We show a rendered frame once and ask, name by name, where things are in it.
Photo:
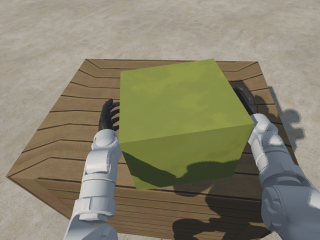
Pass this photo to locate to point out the robot right hand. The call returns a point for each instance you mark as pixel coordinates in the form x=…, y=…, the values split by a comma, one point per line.
x=246, y=99

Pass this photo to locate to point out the right robot forearm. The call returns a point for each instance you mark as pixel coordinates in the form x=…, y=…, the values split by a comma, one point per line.
x=271, y=156

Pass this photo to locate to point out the pedestal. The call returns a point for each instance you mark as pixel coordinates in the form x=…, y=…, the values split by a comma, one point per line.
x=51, y=166

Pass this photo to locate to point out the right robot upper arm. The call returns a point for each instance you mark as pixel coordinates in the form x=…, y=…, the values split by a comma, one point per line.
x=293, y=212

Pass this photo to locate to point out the left robot forearm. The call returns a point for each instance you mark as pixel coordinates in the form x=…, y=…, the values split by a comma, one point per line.
x=96, y=202

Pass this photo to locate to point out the robot left hand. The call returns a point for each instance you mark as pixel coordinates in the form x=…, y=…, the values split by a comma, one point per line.
x=106, y=121

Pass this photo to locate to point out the carton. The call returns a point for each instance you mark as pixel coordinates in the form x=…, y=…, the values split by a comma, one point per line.
x=180, y=123

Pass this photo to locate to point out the left robot upper arm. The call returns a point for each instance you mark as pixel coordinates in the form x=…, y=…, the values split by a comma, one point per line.
x=92, y=232

